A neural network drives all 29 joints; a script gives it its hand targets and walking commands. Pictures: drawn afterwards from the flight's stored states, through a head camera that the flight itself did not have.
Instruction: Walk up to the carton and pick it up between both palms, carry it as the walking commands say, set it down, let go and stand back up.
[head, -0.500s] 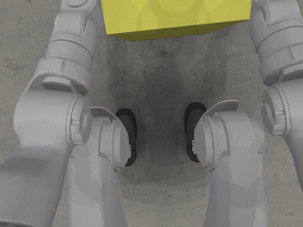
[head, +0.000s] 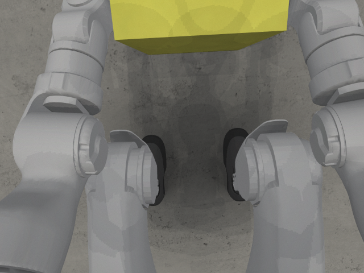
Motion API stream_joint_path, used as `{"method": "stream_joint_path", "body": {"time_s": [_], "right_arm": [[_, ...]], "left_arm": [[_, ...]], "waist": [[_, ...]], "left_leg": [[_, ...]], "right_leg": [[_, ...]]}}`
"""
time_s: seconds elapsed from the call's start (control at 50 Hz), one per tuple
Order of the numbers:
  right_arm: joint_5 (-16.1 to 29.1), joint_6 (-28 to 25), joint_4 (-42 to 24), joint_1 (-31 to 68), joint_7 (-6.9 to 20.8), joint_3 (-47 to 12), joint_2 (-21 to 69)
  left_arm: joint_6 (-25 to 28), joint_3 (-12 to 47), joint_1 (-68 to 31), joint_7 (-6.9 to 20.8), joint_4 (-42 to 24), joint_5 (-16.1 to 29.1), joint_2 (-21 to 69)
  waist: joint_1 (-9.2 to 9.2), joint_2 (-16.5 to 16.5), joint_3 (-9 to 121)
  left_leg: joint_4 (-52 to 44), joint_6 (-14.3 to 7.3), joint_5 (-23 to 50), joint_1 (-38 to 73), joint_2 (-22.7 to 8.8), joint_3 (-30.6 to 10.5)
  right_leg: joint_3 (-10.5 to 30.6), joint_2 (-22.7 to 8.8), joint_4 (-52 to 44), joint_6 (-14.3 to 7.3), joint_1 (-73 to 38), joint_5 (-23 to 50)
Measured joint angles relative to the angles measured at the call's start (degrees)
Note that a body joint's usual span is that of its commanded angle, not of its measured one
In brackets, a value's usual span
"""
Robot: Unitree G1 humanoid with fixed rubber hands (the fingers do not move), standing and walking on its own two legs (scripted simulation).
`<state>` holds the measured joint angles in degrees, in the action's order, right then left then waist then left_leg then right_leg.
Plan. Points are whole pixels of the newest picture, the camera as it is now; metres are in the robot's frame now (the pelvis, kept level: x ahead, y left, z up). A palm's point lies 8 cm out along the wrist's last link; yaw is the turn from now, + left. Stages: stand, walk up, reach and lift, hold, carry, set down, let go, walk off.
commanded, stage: reach and lift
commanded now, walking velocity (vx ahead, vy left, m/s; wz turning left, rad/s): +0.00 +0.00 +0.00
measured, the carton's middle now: out of the picture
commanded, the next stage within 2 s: none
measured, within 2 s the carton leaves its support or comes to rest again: neither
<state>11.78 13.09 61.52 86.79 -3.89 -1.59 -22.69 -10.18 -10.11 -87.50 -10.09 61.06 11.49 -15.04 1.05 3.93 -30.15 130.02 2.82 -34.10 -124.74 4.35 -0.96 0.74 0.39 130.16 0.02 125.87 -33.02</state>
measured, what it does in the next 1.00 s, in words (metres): rises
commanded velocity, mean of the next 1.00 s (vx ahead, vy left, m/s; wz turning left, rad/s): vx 0.00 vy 0.00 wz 0.00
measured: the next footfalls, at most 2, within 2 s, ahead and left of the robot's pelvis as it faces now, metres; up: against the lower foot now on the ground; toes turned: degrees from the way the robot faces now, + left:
none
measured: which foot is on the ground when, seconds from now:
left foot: down 0.00-1.00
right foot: down 0.00-1.00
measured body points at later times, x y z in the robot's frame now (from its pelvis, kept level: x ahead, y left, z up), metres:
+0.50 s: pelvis -0.01 +0.00 +0.04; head +0.35 -0.03 +0.29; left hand +0.56 +0.12 -0.10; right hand +0.56 -0.19 -0.12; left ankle +0.12 +0.12 -0.32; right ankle +0.12 -0.12 -0.32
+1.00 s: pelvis -0.02 +0.00 +0.08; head +0.34 -0.03 +0.34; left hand +0.55 +0.12 -0.04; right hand +0.54 -0.19 -0.06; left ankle +0.12 +0.12 -0.32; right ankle +0.12 -0.12 -0.32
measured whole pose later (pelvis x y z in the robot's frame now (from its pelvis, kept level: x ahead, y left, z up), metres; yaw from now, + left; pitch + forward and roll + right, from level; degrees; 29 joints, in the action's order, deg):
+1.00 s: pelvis -0.02 +0.00 +0.08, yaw -1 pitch +26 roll +2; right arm -0.1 23.5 42.1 80.9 -4.3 14.7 -15.3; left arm -20.1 -22.3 -78.4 -9.8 36.0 0.6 -6.8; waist 0.4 0.8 -30.1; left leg 115.5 3.0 -32.2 -109.2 3.1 -1.1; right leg 1.7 2.5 115.8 0.1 111.6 -29.9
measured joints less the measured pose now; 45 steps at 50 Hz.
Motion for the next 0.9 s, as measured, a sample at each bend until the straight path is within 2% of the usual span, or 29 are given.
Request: {"method": "stream_joint_path", "body": {"time_s": [0.08, 0.2, 0.36, 0.5, 0.6, 0.9], "right_arm": [[-0.62, 0.95, -2.45, -1.25, -1.14, 1.25, 0.47], [-4.84, 2.10, -2.80, -1.10, -1.40, 5.61, 1.89], [-5.94, 4.49, -6.37, -1.00, -1.58, 7.20, 1.77], [-8.46, 6.29, -7.71, 0.38, -0.56, 10.32, 2.68], [-9.17, 7.06, -11.13, -1.47, -0.57, 10.84, 3.63], [-11.21, 9.43, -18.63, -6.12, -0.45, 14.74, 6.66]], "left_arm": [[-0.50, -1.13, 1.72, -0.67, -3.17, 0.15, 1.00], [-0.90, -5.57, 2.82, -1.07, -5.44, -2.27, 3.30], [-3.00, -5.99, 3.47, -1.89, -10.13, -3.94, 4.31], [-4.66, -9.11, 4.23, -1.16, -13.59, -7.46, 5.49], [-6.81, -9.31, 5.98, -1.26, -18.23, -7.17, 5.86], [-9.56, -10.83, 9.28, -0.33, -24.67, -9.36, 7.67]], "waist": [[-0.52, 0.38, -0.01], [-0.57, 0.08, 0.13], [-0.66, -0.91, 0.01], [-0.60, -1.48, 0.06], [-0.55, -1.91, -0.01], [-0.35, -2.75, -0.04]], "left_leg": [[-0.97, 0.20, -0.39, 2.09, 0.13, 0.07], [-3.07, -0.16, 0.09, 4.32, -0.15, 0.41], [-5.03, -0.13, 0.76, 5.80, -0.41, 0.20], [-6.66, -0.25, 0.84, 6.93, -0.79, 0.20], [-7.80, -0.23, 0.44, 8.40, -0.92, 0.48], [-12.50, 0.05, 1.05, 13.60, -0.98, -0.09]], "right_leg": [[0.54, 0.67, -1.02, 0.43, -1.72, 0.10], [0.98, 1.03, -3.03, 0.63, -3.73, 0.70], [0.87, 1.30, -5.18, 0.62, -5.16, 1.61], [0.93, 1.66, -6.90, 0.63, -6.11, 1.95], [1.25, 1.76, -7.75, 0.55, -7.32, 1.57], [0.93, 1.81, -12.42, 0.14, -12.51, 2.14]]}}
